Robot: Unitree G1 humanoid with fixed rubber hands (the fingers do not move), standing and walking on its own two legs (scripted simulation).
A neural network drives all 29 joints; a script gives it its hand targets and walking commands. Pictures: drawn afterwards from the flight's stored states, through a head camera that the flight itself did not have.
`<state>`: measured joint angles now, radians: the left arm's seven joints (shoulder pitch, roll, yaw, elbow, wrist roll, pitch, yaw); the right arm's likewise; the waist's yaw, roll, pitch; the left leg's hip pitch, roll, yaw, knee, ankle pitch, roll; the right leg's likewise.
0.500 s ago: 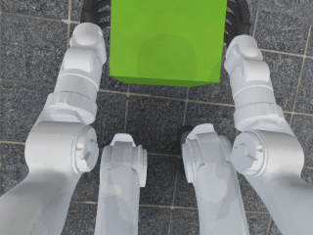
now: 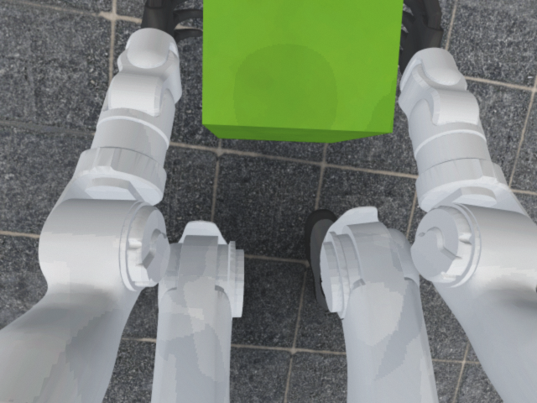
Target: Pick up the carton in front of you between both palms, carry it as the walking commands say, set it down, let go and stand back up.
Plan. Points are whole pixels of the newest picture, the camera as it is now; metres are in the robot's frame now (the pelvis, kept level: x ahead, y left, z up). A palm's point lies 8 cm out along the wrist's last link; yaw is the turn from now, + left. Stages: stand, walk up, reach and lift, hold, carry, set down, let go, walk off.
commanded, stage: set down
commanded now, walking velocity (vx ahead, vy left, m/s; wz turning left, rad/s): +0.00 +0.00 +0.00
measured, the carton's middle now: (287, 65) +0.51 -0.06 -0.25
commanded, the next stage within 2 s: let go in 1.60 s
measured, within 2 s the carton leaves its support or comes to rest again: rests again in 0.04 s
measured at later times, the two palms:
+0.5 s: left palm (123, 43) +0.54 +0.15 -0.19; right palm (427, 67) +0.49 -0.23 -0.19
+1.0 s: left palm out of the picture +0.56 +0.14 -0.04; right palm (526, 16) +0.50 -0.23 -0.04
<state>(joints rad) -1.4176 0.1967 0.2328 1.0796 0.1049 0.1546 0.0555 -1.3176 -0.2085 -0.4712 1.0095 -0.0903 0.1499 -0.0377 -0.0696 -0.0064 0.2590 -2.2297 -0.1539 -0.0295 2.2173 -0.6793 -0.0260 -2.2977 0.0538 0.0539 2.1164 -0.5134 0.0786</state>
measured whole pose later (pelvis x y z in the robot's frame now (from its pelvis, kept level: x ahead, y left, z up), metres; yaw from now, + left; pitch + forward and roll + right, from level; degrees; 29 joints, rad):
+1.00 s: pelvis +0.00 -0.01 +0.07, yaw +0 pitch +45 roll +0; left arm -1.32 0.36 0.14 1.04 -0.08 0.14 0.06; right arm -1.18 -0.24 -0.29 0.89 0.12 0.12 -0.12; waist -0.09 0.02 0.04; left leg -2.12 -0.07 -0.02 1.95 -0.61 -0.01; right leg -2.18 0.02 0.02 1.87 -0.46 0.03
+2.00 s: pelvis +0.07 -0.02 +0.33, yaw +1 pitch +35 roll +1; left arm -0.52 0.17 0.21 0.63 0.08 0.10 0.04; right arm -0.44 -0.19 -0.20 0.58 -0.05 0.09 0.08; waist -0.06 0.00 -0.07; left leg -1.14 -0.05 -0.07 0.88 -0.35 -0.02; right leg -1.20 0.02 0.03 0.86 -0.27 -0.01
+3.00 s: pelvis +0.12 -0.01 +0.39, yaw +0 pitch -4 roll -1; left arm 0.22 0.22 0.02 0.50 0.02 0.09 -0.02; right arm 0.21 -0.24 -0.03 0.42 -0.03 0.18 0.01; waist 0.00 0.01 0.07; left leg -0.09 -0.01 -0.05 0.50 -0.34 0.00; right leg -0.16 0.03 0.04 0.49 -0.26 0.00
